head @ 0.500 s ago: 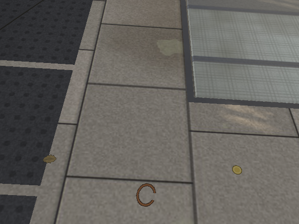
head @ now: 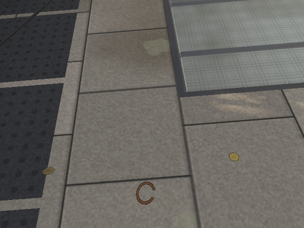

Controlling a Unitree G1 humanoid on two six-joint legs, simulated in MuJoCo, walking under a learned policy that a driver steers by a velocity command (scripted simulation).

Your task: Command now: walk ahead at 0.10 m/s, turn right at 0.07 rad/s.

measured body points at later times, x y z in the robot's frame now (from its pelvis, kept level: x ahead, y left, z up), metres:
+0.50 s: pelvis +0.10 -0.02 -0.01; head +0.13 -0.01 +0.44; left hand +0.32 +0.21 -0.11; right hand +0.01 -0.28 -0.14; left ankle -0.08 +0.11 -0.74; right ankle +0.25 -0.17 -0.72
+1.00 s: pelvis +0.36 -0.03 -0.01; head +0.38 +0.00 +0.44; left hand +0.31 +0.25 -0.15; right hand +0.60 -0.22 -0.10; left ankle +0.50 +0.14 -0.71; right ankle +0.25 -0.17 -0.74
